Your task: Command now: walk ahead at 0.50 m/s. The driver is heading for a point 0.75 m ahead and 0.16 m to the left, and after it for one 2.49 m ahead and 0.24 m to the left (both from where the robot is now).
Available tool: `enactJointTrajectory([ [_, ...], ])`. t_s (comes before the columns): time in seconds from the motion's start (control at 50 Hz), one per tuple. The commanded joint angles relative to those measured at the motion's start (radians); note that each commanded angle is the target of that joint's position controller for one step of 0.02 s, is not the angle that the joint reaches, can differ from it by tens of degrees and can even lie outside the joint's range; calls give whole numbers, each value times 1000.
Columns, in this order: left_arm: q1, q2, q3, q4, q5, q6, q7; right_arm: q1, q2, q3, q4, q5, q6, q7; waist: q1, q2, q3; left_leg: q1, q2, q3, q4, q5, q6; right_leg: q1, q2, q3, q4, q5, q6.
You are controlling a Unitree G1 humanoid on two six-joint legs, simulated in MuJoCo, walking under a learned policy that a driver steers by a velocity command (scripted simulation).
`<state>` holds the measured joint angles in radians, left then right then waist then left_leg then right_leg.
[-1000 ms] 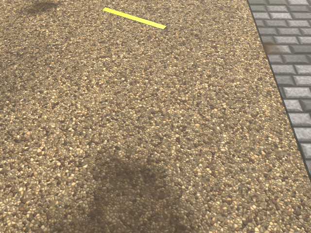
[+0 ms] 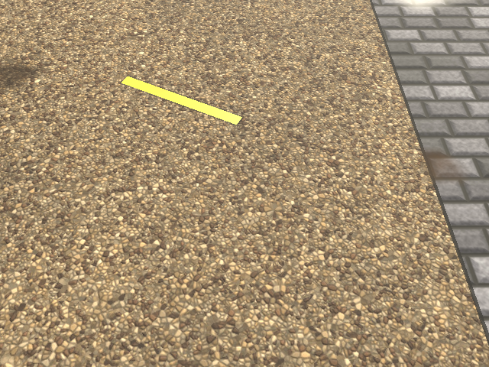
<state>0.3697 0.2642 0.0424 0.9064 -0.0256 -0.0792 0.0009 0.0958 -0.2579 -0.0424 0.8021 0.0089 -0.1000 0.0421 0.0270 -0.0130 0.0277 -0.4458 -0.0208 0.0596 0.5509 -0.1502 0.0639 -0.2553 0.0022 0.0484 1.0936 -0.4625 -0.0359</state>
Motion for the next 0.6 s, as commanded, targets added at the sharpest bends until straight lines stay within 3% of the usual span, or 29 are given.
enactJointTrajectory([
  [0.02, -83, 130, 31, -109, 4, -37, 8, 125, -114, -31, -11, -8, -3, -7, -68, 54, -95, 420, 300, -432, -310, 14, 184, -445, -112, 34, 138, 134, -12],
  [0.04, -59, 116, 34, -105, 11, -26, 10, 106, -93, -24, -11, -19, -8, -5, -33, 78, -86, 345, 268, -372, -338, 67, 173, -375, -139, 44, 100, 172, -11],
  [0.06, -36, 95, 33, -97, 11, -13, 11, 102, -87, -24, -5, -19, -12, -2, -16, 89, -81, 306, 249, -333, -366, 89, 174, -338, -144, 40, 72, 188, -7],
  [0.12, -68, 68, 30, -110, 18, 8, 15, 136, -120, -33, 22, -12, -20, -11, -7, 76, -39, 257, 240, -247, -415, 190, 192, -374, -157, 21, -23, 254, 20],
  [0.18, -173, 61, 28, -141, 25, 6, 14, 184, -139, -37, 44, -8, -10, -28, -33, 60, -13, 295, 224, -190, -429, 231, 174, -445, -158, 10, -187, 409, 39],
  [0.26, -310, 37, 16, -173, 18, -6, -2, 242, -155, -37, 69, 2, 1, -37, -82, 63, 14, 327, 196, -127, -434, 198, 138, -406, -119, -29, -420, 566, 36],
  [0.36, -434, 47, 12, -225, 6, -19, -32, 314, -168, -41, 112, 9, 24, -42, -116, 73, 50, 476, 262, -146, -370, 202, 134, -432, -89, -38, -549, 496, 11],
  [0.4, -421, 66, 16, -231, 6, -26, -42, 302, -180, -47, 118, 12, 33, -47, -90, 89, 37, 523, 287, -154, -322, 278, 118, -391, -74, -42, -580, 424, -16],
  [0.42, -380, 84, 24, -222, 7, -28, -43, 285, -189, -50, 115, 12, 37, -49, -62, 101, 11, 530, 285, -148, -275, 385, 106, -318, -54, -58, -591, 391, -31],
  [0.44, -286, 108, 38, -195, 10, -29, -41, 258, -192, -50, 110, 13, 42, -51, -4, 104, -45, 517, 258, -119, -170, 544, 88, -176, -20, -90, -617, 393, -53],
  [0.46, -121, 158, 64, -145, 16, -29, -32, 260, -163, -39, 104, 9, 44, -51, 65, 80, -151, 424, 201, -91, 26, 576, 60, 80, -24, -79, -613, 419, -87],
  [0.48, 68, 241, 85, -116, 29, -26, -18, 272, -111, -16, 76, -16, 41, -50, 121, -62, -314, 193, 124, -46, 365, 243, 22, 403, -242, 165, -589, 438, -154],
  [0.5, 83, 275, 89, -100, 32, -23, -25, 400, 6, 15, 80, 2, 19, -41, 48, -315, -422, -176, -43, -100, 655, -418, -21, 672, -429, 613, -722, 229, -290],
  [0.52, 63, 169, 63, -112, 25, -24, -24, 324, -125, -15, 92, 29, 4, -39, 90, -173, -345, -274, 11, -214, 755, -420, -8, 604, -401, 597, -772, 130, -243],
  [0.54, -14, 135, 51, -122, 23, -27, -19, 236, -163, -29, 63, 46, -4, -38, 76, -127, -207, -314, 56, -196, 751, -319, 3, 466, -373, 434, -794, 175, -196],
  [0.56, -88, 113, 43, -129, 26, -30, -20, 200, -148, -30, 59, 40, -1, -45, 40, -53, -141, -268, 105, -176, 707, -228, -4, 329, -333, 323, -828, 259, -171],
  [0.58, -135, 84, 36, -129, 29, -34, -22, 189, -136, -36, 61, 27, 8, -49, 13, -51, -84, -234, 132, -175, 654, -170, -11, 231, -296, 234, -867, 312, -156],
  [0.6, -158, 70, 33, -123, 38, -39, -22, 217, -118, -39, 68, 26, 23, -48, -16, -80, -72, -174, 154, -181, 630, -128, -16, 167, -274, 168, -900, 343, -144],
])
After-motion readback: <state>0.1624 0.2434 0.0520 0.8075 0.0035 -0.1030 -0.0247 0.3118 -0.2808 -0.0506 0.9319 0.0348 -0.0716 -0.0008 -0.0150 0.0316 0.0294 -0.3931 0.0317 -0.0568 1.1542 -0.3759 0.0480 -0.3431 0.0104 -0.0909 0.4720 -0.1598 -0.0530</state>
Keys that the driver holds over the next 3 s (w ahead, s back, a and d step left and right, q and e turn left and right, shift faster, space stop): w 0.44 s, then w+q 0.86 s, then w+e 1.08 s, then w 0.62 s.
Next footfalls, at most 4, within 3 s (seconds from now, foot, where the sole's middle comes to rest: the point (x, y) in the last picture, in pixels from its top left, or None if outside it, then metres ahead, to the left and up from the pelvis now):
0.46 right None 0.43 -0.15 -0.76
1.04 left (216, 284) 0.69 0.12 -0.76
1.54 right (237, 186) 1.05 0.07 -0.76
2.04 left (163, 144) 1.23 0.35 -0.76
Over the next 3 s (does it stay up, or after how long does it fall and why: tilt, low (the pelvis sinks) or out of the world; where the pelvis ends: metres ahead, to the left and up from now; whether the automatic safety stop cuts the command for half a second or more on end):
stays up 1.61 0.18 0.01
